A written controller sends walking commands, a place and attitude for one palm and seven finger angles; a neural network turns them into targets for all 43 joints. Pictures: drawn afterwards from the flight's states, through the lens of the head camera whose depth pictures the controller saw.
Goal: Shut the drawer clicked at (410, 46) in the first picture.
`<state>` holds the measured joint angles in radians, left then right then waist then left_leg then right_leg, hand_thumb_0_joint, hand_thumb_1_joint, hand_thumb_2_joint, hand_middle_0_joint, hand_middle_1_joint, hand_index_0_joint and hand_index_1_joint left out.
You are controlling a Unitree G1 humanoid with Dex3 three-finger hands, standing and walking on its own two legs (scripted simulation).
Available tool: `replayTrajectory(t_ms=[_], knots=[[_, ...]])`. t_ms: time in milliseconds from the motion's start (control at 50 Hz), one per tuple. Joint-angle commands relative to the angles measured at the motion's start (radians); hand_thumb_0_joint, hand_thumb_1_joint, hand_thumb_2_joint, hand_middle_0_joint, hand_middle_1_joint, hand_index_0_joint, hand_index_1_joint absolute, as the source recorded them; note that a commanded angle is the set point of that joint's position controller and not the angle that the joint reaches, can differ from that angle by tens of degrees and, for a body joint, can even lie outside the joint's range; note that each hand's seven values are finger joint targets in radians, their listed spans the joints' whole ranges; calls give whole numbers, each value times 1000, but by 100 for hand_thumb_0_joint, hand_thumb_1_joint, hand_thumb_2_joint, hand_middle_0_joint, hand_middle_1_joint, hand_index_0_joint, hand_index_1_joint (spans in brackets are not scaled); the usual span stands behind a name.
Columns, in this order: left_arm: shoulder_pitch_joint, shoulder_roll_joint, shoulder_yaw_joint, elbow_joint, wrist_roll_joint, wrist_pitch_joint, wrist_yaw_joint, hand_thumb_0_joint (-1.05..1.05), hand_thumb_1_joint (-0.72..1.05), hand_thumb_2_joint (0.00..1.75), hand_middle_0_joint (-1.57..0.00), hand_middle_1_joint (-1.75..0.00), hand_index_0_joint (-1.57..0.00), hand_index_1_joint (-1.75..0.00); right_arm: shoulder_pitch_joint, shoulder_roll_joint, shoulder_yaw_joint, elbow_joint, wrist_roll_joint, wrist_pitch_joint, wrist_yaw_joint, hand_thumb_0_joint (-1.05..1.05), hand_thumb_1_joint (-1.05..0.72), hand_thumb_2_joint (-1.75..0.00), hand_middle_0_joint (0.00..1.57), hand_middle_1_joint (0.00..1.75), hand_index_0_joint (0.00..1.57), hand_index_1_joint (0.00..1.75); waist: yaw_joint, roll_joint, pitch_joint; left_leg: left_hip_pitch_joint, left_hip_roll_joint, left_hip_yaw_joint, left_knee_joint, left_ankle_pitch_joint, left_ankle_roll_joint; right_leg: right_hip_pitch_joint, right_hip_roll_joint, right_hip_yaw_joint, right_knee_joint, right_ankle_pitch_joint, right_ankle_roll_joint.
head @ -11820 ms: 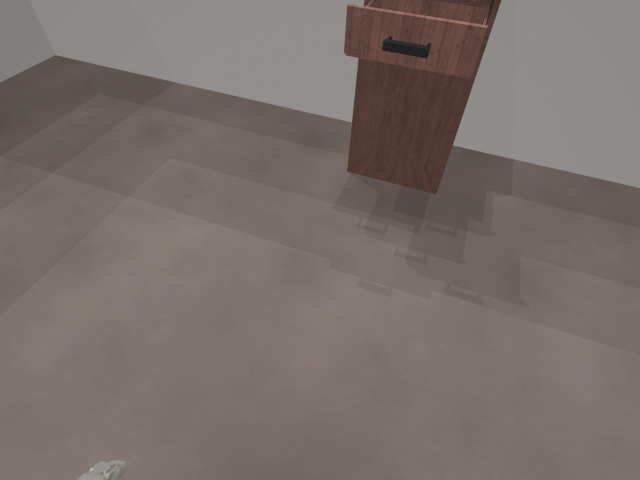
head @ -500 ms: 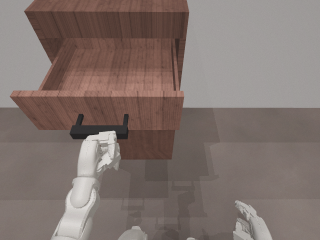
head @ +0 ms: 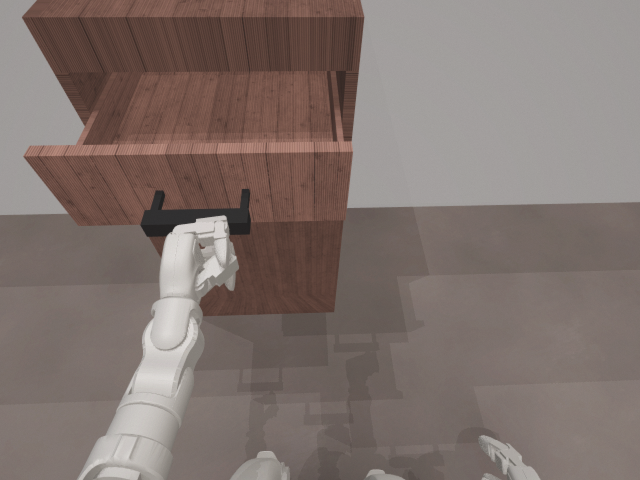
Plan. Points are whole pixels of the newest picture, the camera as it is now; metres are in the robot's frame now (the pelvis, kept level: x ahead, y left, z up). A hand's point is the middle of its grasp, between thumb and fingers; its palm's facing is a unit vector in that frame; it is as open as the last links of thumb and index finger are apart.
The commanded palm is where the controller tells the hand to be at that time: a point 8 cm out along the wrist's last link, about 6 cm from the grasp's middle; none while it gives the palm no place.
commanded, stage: push the drawer shut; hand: left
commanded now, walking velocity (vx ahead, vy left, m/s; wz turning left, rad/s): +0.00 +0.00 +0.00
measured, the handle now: (200, 209) +0.45 +0.17 +0.07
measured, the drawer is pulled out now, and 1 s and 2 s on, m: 0.18 0.06 0.00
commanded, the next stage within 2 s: pull the fist back off the drawer in 1.78 s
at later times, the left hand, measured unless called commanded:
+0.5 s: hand (236, 225) +0.42 +0.12 +0.06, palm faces +0.05 -1.00 -0.03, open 3.1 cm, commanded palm +0.41 +0.17 +0.07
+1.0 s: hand (238, 186) +0.49 +0.12 +0.06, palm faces +0.05 -1.00 -0.02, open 3.1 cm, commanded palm +0.48 +0.18 +0.07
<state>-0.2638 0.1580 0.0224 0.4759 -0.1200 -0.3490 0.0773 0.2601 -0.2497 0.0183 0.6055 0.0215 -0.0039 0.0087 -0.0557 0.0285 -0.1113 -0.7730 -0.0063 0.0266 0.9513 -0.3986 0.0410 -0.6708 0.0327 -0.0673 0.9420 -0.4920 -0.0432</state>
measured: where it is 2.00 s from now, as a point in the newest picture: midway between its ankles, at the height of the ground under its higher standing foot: outside the picture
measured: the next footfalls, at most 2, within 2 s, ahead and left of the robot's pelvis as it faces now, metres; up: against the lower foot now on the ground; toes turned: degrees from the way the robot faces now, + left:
none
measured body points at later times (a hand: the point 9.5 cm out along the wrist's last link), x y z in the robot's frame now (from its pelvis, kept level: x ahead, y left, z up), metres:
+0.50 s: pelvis +0.00 +0.00 +0.00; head +0.06 +0.00 +0.44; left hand +0.41 +0.17 +0.07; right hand +0.06 -0.26 -0.12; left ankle +0.04 +0.09 -0.68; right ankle -0.02 -0.09 -0.68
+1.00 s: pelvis +0.00 +0.00 -0.01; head +0.10 +0.01 +0.43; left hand +0.48 +0.18 +0.07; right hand -0.01 -0.26 -0.13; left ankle +0.04 +0.09 -0.68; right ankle -0.02 -0.09 -0.68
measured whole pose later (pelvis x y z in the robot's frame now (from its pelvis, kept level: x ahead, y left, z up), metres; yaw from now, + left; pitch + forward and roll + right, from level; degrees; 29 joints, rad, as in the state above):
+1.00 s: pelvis +0.00 +0.00 -0.01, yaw -2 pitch +19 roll -2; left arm -0.84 0.32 0.29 1.13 -0.06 -0.46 0.01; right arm 0.41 -0.26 0.02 0.65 -0.02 0.03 0.04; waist -0.16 0.03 -0.12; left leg -0.94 0.02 0.03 1.01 -0.41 0.05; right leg -0.83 0.06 -0.06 0.99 -0.48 -0.04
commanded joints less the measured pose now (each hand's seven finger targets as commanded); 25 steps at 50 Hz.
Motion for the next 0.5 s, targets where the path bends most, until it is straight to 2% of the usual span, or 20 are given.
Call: replayTrajectory(t_ms=[0,20,40,60,80,140,160,180,200,220,260,320,340,360,380,420,440,480], knots=[[-410,98,57,-164,-6,-75,2,0,90,90,-140,-160,-140,-160,14,-140,-57,-108,-1,-34,-6,0,-90,-90,20,30,20,30,-37,-24,-315,312,18,-71,-108,208,-8,9,-3,52,-149,280,26],[-412,100,61,-156,-6,-77,2,0,90,90,-140,-160,-140,-160,14,-140,-57,-110,-1,-33,-5,0,-90,-90,20,30,20,30,-32,-9,-319,310,17,-70,-108,207,-10,9,-4,53,-149,278,25],[-452,90,48,-145,-8,-79,0,0,90,90,-140,-160,-140,-160,17,-138,-56,-105,-1,-31,-3,0,-90,-90,20,30,20,30,-45,-15,-311,302,16,-66,-103,196,-7,6,-4,57,-154,275,28],[-463,126,82,-103,-5,-78,1,0,90,90,-140,-160,-140,-160,29,-144,-57,-97,-1,-29,-5,0,-90,-90,20,30,20,30,-46,-49,-290,276,17,-69,-103,186,-4,6,0,59,-155,269,29],[-491,133,90,-90,-6,-84,1,0,90,90,-140,-160,-140,-160,28,-143,-56,-94,-1,-27,-5,0,-90,-90,20,30,20,30,-47,-41,-289,263,13,-64,-102,171,-4,9,-3,66,-158,261,31],[-539,130,94,-56,-8,-95,-5,0,90,90,-140,-160,-140,-160,41,-141,-58,-87,-2,-28,-4,0,-90,-90,20,30,20,30,-51,-22,-304,271,11,-60,-100,168,-4,5,-2,68,-160,261,31],[-547,161,119,-51,-6,-102,-6,0,90,90,-140,-160,-140,-160,50,-146,-59,-86,-3,-27,-4,0,-90,-90,20,30,20,30,-46,-27,-322,269,12,-63,-97,178,-3,14,0,69,-153,268,30],[-551,168,130,-44,-6,-106,-6,0,90,90,-140,-160,-140,-160,53,-144,-60,-85,-4,-26,-3,0,-90,-90,20,30,20,30,-45,-26,-339,279,13,-61,-97,187,-4,18,0,70,-151,279,30],[-552,146,112,-28,-4,-107,-10,0,90,90,-140,-160,-140,-160,53,-141,-59,-88,-3,-24,-1,0,-90,-90,20,30,20,30,-44,2,-334,283,11,-60,-100,188,-7,9,1,68,-151,275,28],[-589,130,98,-19,-7,-109,-13,0,90,90,-140,-160,-140,-160,59,-140,-58,-83,-3,-25,1,0,-90,-90,20,30,20,30,-56,5,-322,285,12,-62,-97,187,-6,-3,2,66,-152,275,28],[-602,178,145,9,-7,-115,-11,0,90,90,-140,-160,-140,-160,76,-149,-62,-76,-6,-24,0,0,-90,-90,20,30,20,30,-52,-32,-329,273,13,-65,-94,194,-3,4,6,68,-150,283,30],[-663,149,119,40,-6,-123,-18,0,90,90,-140,-160,-140,-160,82,-143,-61,-70,-5,-22,3,0,-90,-90,20,30,20,30,-63,5,-329,273,10,-59,-91,173,-4,-12,5,72,-153,267,30],[-678,192,156,53,-4,-127,-13,0,90,90,-140,-160,-140,-160,91,-149,-63,-65,-7,-20,2,0,-90,-90,20,30,20,30,-65,-26,-334,266,13,-62,-89,171,-3,-9,5,73,-153,264,31],[-688,204,160,59,0,-132,-16,0,90,90,-140,-160,-140,-160,97,-149,-63,-66,-8,-21,1,0,-90,-90,20,30,20,30,-60,-4,-339,268,12,-64,-91,180,-3,-11,8,74,-146,270,30],[-698,174,138,77,1,-133,-21,0,90,90,-140,-160,-140,-160,97,-145,-61,-68,-8,-20,4,0,-90,-90,20,30,20,30,-66,7,-338,278,11,-64,-91,175,-5,-22,8,70,-146,263,28],[-749,178,143,102,-2,-139,-23,0,90,90,-140,-160,-140,-160,106,-147,-64,-58,-10,-20,3,0,-90,-90,20,30,20,30,-81,-16,-337,272,12,-64,-87,165,-2,-33,9,72,-150,254,32],[-757,187,150,114,0,-143,-25,0,90,90,-140,-160,-140,-160,110,-148,-64,-58,-10,-20,4,0,-90,-90,20,30,20,30,-73,-2,-341,266,10,-63,-85,158,-3,-34,9,75,-150,245,30],[-796,210,168,174,5,-143,-26,0,90,90,-140,-160,-140,-160,124,-153,-62,-47,-11,-15,2,0,-90,-90,20,30,20,30,-89,-8,-319,257,12,-67,-82,151,-1,-60,11,72,-149,237,31]])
